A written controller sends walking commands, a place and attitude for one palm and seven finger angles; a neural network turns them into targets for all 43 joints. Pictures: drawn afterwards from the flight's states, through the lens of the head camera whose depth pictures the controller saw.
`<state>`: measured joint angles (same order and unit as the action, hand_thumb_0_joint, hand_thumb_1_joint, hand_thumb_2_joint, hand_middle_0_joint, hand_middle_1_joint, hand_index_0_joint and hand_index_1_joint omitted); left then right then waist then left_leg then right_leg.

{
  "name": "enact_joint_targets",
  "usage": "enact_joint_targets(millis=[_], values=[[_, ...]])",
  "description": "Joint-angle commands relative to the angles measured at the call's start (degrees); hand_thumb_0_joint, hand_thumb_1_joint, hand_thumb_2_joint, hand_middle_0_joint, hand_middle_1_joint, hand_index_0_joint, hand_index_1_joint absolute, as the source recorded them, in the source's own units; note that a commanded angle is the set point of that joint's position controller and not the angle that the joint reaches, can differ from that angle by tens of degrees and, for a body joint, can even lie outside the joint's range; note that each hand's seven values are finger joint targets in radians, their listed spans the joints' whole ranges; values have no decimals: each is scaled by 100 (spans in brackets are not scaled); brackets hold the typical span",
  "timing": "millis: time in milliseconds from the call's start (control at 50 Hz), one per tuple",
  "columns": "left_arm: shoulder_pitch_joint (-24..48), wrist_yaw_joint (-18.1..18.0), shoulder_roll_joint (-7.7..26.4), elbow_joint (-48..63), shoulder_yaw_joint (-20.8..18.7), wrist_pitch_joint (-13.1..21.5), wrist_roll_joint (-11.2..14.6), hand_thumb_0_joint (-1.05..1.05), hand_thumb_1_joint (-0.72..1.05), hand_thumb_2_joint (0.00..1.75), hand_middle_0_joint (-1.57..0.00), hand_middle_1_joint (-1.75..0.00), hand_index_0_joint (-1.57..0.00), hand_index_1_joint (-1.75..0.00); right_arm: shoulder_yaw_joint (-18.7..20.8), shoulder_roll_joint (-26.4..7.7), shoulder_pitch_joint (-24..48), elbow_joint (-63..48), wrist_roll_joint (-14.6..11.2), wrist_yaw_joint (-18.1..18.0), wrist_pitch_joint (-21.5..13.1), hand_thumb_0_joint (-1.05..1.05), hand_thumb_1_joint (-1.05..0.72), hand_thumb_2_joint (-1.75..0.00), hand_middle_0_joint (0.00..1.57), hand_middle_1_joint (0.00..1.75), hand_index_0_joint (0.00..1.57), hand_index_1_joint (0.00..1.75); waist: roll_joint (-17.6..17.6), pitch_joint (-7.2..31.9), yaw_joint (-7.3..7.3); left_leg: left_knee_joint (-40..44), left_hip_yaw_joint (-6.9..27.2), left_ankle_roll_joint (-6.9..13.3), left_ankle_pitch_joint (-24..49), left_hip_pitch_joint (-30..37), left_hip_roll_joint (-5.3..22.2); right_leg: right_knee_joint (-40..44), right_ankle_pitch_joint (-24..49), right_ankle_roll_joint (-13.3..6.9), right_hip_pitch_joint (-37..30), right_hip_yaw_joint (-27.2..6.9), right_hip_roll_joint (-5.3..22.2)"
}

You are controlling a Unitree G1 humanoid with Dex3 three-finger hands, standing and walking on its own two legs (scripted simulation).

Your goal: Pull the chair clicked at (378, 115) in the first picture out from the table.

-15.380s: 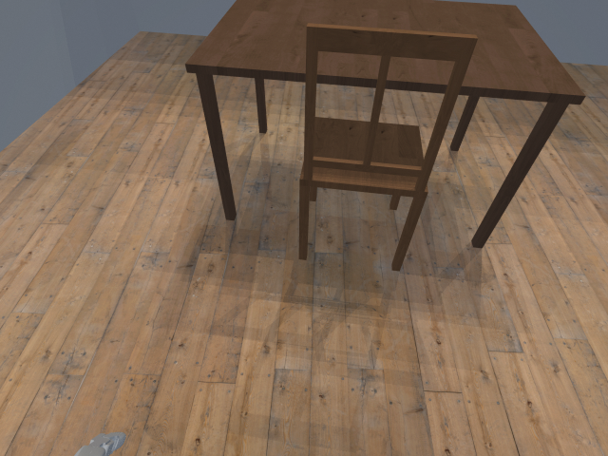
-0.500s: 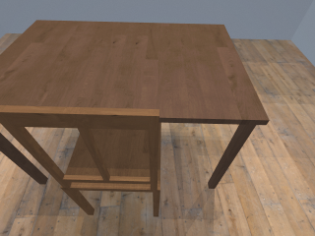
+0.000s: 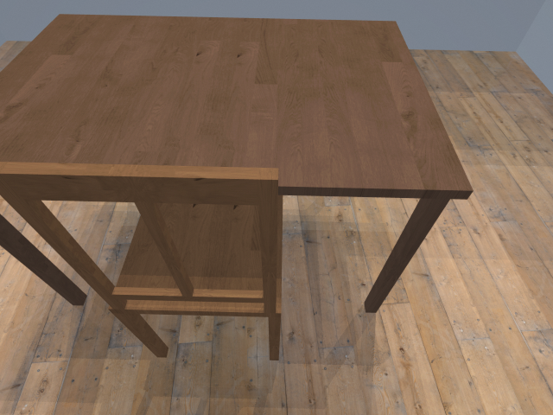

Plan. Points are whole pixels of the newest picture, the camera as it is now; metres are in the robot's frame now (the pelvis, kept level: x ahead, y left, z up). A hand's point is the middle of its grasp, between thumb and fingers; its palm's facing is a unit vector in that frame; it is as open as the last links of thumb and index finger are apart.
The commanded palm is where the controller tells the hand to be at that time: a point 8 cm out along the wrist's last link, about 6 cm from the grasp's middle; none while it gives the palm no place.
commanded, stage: come to a stop and stand still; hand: left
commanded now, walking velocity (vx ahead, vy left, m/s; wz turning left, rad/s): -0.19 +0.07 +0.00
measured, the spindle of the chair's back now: (170, 254) +0.38 +0.23 -0.08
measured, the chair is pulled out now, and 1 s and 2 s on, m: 0.00 0.00 0.00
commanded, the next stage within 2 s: look again from close up in 1.46 s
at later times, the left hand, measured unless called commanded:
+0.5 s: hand out of the picture +0.00 +0.23 -0.17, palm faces -0.01 -0.98 -0.20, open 7.4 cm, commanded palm none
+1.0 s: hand out of the picture +0.00 +0.20 -0.17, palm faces +0.01 -0.98 -0.21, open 7.3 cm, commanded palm none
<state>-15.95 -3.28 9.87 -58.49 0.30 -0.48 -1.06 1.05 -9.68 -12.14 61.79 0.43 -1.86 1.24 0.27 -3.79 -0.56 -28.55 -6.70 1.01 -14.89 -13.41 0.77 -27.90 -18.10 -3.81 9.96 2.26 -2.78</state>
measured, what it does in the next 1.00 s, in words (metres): stands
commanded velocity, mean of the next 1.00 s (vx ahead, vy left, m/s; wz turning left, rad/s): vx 0.02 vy -0.01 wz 0.00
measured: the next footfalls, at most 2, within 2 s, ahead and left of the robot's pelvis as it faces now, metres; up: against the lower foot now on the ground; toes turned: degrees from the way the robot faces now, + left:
none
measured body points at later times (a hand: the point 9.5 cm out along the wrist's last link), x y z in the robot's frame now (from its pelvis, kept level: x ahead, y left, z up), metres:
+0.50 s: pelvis -0.01 +0.05 +0.00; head +0.01 +0.06 +0.45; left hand +0.00 +0.28 -0.16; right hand -0.05 -0.15 -0.16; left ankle -0.04 +0.16 -0.74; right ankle -0.04 -0.07 -0.74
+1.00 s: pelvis -0.02 +0.02 +0.00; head +0.00 +0.03 +0.45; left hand +0.00 +0.25 -0.16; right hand +0.01 -0.21 -0.15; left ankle -0.04 +0.16 -0.74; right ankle -0.04 -0.07 -0.74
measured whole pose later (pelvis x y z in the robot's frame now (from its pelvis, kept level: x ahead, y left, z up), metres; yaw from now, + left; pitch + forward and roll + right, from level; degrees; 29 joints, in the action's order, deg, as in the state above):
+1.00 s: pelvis -0.02 +0.02 +0.00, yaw -1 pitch +0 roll +0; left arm -15.6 -2.9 9.8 -59.8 0.5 0.0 -1.1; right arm 1.0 -9.4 -12.3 63.0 0.0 -1.9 0.0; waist 1.0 -1.9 -1.0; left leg -25.7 0.1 -1.4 -16.1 -9.8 1.4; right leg -26.1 -15.2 -2.0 11.1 0.6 -2.0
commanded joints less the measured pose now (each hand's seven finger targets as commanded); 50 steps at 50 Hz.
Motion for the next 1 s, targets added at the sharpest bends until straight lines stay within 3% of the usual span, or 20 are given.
enact_joint_targets(millis=[0, 20, 40, 60, 100, 160, 180, 200, 220, 240, 260, 320, 360, 440, 500, 660, 780, 840, 900, 980], values=[[-363, -38, 1058, 297, -251, 5, -21, 0, 90, 90, -20, -30, -20, -30, 219, -533, -318, -360, -16, -19, 71, 0, -90, -90, 20, 30, 20, 30, 689, 272, -20, -1176, 438, -163, -68, -293, 82, 644, 3623, -572, 72, -1746, 1970], [-318, -43, 1106, 328, -274, -16, -44, 0, 90, 90, -20, -30, -20, -30, 251, -515, -174, -416, -7, -9, 111, 0, -90, -90, 20, 30, 20, 30, 808, 88, -72, -1744, 528, -225, -1036, -676, -61, 778, 3564, -887, 179, -2022, 2220], [-239, -48, 1115, 385, -287, -23, -75, 0, 90, 90, -20, -30, -20, -30, 266, -519, -90, -453, 2, 0, 130, 0, -90, -90, 20, 30, 20, 30, 868, 70, -96, -2297, 768, -233, -1358, -870, -44, 817, 3336, -1129, 280, -2067, 2285], [-89, -50, 1064, 448, -264, -10, -100, 0, 90, 90, -20, -30, -20, -30, 261, -490, -90, -465, 3, 12, 125, 0, -90, -90, 20, 30, 20, 30, 770, 72, -33, -2545, 958, -238, -1402, -843, -3, 865, 2821, -1205, 497, -2010, 2218], [317, -11, 1112, 600, -235, 13, -110, 0, 90, 90, -20, -30, -20, -30, 240, -349, -398, -402, -41, 64, 51, 0, -90, -90, 20, 30, 20, 30, 521, 131, 212, -1862, 901, -210, -1109, -406, 9, 885, 1749, -965, 809, -1607, 1865], [323, 36, 1041, 575, -178, 24, -18, 0, 90, 90, -20, -30, -20, -30, 93, -203, -755, -193, -14, 111, -148, 0, -90, -90, 20, 30, 20, 30, 273, 249, 235, 525, 592, -156, 208, 727, -92, 556, -138, -256, 1079, -1080, 1105], [209, 52, 893, 541, -132, 25, 14, 0, 90, 90, -20, -30, -20, -30, 68, -341, -720, -163, 10, 93, -233, 0, -90, -90, 20, 30, 20, 30, -198, 252, 140, 1013, 880, -82, 221, 801, 138, 265, -461, -38, 1081, -916, 806], [54, 96, 718, 516, -89, 23, 43, 0, 90, 90, -20, -30, -20, -30, 99, -515, -616, -187, 52, 84, -264, 0, -90, -90, 20, 30, 20, 30, -744, 99, 40, 1349, 1561, 114, -202, 440, 637, 53, -850, 152, 1102, -706, 456], [-122, 122, 583, 463, -71, 16, 32, 0, 90, 90, -20, -30, -20, -30, 103, -742, -504, -231, 93, 83, -235, 0, -90, -90, 20, 30, 20, 30, -985, 15, -64, 1544, 1985, 363, -823, -217, 1013, -91, -900, 261, 729, -447, 306], [-181, 149, 571, 443, -80, 47, 8, 0, 90, 90, -20, -30, -20, -30, 91, -812, -449, -281, 117, 85, -203, 0, -90, -90, 20, 30, 20, 30, -651, -6, -114, 1624, 1941, 407, -1229, -633, 1059, -144, -682, 263, 382, -322, 270], [-128, 148, 583, 277, -60, 24, -35, 0, 90, 90, -20, -30, -20, -30, 70, -705, -396, -166, 97, 99, -257, 0, -90, -90, 20, 30, 20, 30, -1157, -81, -108, 1885, 2247, 458, -1480, -728, 1041, -230, -512, 288, 300, -196, 372], [-198, 202, 506, 180, -39, 63, -20, 0, 90, 90, -20, -30, -20, -30, 57, -695, -522, -97, 76, 50, -286, 0, -90, -90, 20, 30, 20, 30, -635, -132, -80, 1692, 2163, 464, -880, -439, 1020, -111, -233, 246, 372, -199, 334], [-173, 215, 467, 132, -36, 80, -1, 0, 90, 90, -20, -30, -20, -30, 69, -675, -714, -12, 63, 5, -306, 0, -90, -90, 20, 30, 20, 30, -473, -45, 0, 1436, 2059, 431, -4, -114, 1001, 63, 39, 263, 431, -225, 361], [-328, 190, 447, 51, -69, 68, 40, 0, 90, 90, -20, -30, -20, -30, 79, -606, -916, 141, 35, -91, -350, 0, -90, -90, 20, 30, 20, 30, -532, 232, 24, 909, 1740, 379, 2071, 352, 997, 170, 604, 275, 298, -241, 483], [-383, 169, 461, -17, -101, 51, 54, 0, 90, 90, -20, -30, -20, -30, 106, -521, -950, 229, 8, -123, -321, 0, -90, -90, 20, 30, 20, 30, -269, 225, 44, 654, 1499, 268, 2433, 326, 873, 241, 1255, 238, 94, -354, 538], [-530, 28, 558, -52, -119, 164, 60, 0, 90, 90, -20, -30, -20, -30, 53, -173, -822, 256, -62, -97, -286, 0, -90, -90, 20, 30, 20, 30, 100, 491, 62, 341, 965, -27, 1774, 344, 441, 305, 3044, 143, -212, -895, 962], [-552, -42, 722, -47, -155, 200, 46, 0, 90, 90, -20, -30, -20, -30, 44, -169, -706, 157, -86, -76, -215, 0, -90, -90, 20, 30, 20, 30, 257, 564, 20, 248, 737, -119, 1145, 137, 297, 414, 3782, 304, -499, -1130, 1182], [-478, -52, 797, -20, -165, 171, 32, 0, 90, 90, -20, -30, -20, -30, 54, -195, -647, 90, -83, -59, -153, 0, -90, -90, 20, 30, 20, 30, 411, 387, 27, 207, 685, -148, 643, 17, 218, 620, 3454, 278, -393, -1290, 1305], [-285, -24, 822, 52, -150, 148, 22, 0, 90, 90, -20, -30, -20, -30, 56, -217, -618, 66, -69, -29, -130, 0, -90, -90, 20, 30, 20, 30, 377, 192, 57, 357, 721, -130, 507, 158, 235, 806, 2512, 224, -26, -1244, 1225], [-172, 33, 708, 114, -85, 146, 13, 0, 90, 90, -20, -30, -20, -30, 28, -328, -587, 49, -33, 13, -210, 0, -90, -90, 20, 30, 20, 30, -42, 126, 59, 592, 938, -43, 917, 438, 381, 804, 1373, 164, 380, -1020, 940]])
